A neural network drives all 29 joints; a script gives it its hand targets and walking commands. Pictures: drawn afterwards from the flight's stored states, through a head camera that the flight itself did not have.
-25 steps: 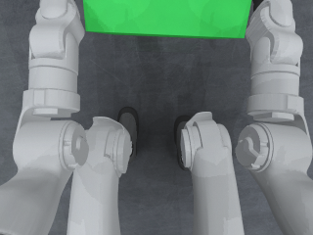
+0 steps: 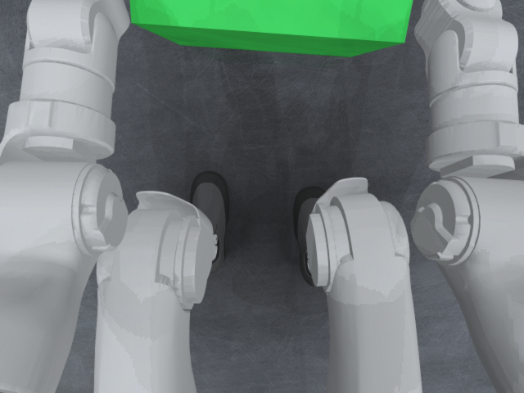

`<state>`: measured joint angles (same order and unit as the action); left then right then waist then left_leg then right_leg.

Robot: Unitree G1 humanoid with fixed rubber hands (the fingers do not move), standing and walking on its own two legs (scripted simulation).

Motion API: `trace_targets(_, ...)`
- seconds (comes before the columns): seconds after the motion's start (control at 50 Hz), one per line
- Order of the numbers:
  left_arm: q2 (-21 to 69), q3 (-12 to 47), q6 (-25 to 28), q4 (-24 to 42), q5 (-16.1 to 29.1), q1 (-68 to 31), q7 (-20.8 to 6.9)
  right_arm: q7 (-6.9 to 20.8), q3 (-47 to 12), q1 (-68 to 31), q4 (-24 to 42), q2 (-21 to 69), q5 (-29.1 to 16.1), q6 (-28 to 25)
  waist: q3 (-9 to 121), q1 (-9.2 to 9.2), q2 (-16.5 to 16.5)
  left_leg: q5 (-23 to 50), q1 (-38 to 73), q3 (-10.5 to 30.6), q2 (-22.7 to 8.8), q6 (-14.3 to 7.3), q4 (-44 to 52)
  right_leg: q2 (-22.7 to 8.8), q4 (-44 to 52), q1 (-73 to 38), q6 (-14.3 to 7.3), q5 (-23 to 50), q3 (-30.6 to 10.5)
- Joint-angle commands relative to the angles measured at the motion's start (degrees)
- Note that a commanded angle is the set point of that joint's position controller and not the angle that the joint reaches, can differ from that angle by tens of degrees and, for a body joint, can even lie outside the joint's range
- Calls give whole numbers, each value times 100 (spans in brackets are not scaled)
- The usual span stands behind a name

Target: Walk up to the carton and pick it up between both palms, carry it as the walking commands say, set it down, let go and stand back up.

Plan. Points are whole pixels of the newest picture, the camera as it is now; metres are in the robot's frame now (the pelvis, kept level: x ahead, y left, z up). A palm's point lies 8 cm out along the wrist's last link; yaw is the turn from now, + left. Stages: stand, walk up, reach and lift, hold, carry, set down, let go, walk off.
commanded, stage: set down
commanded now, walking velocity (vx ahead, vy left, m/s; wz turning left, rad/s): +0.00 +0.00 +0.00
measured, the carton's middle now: out of the picture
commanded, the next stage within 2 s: none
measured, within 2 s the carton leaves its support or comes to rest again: rests again in 0.08 s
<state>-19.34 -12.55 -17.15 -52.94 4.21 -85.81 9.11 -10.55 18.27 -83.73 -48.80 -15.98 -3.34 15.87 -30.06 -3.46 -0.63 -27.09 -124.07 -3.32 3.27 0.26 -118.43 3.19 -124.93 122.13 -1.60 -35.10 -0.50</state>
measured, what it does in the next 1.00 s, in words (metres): stands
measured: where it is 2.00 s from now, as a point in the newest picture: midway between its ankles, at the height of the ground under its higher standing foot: (262, 245)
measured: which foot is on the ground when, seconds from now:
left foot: down 0.00-1.00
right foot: down 0.00-1.00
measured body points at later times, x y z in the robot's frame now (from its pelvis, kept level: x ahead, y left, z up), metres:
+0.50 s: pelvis +0.01 +0.00 -0.02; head +0.39 -0.04 +0.20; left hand +0.59 +0.14 -0.21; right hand +0.55 -0.22 -0.21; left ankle +0.15 +0.11 -0.36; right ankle +0.10 -0.10 -0.36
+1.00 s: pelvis +0.01 +0.00 -0.02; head +0.39 -0.04 +0.20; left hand +0.59 +0.14 -0.21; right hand +0.55 -0.23 -0.21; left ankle +0.15 +0.11 -0.36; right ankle +0.10 -0.10 -0.36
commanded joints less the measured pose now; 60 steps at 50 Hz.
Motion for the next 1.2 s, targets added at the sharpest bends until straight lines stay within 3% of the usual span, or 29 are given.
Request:
trace_targets(0.0,4570,2023,614,1257,960,-4404,-1611,2193,-2687,-4043,721,3843,-772,-332,9279,-282,232,1266,3504,183,248,-164,3,27,1126,-3063,52,2143,73)
trace_targets(0.08,4622,2268,635,1457,1150,-4470,-1534,2115,-2900,-4182,1057,3792,-947,-353,9985,-344,220,1661,3840,148,265,-158,-170,17,955,-3561,79,2665,86)
trace_targets(0.18,4646,2333,662,1421,1232,-4388,-1504,2095,-2939,-3968,951,3780,-949,-342,9768,-391,170,1767,3773,135,276,-152,-274,20,874,-3479,93,2789,63)
trace_targets(0.76,4471,1565,624,33,743,-3393,-1827,2499,-2242,-3021,-363,3911,-405,-233,6333,-205,154,534,2160,182,229,-218,-275,-9,912,-2073,11,1499,-104)
trace_targets(1.18,4289,1248,596,-471,450,-2761,-1930,2620,-1838,-2437,-800,3855,-111,-183,5164,-166,124,164,1826,231,191,-250,-319,12,909,-1609,-11,1086,-152)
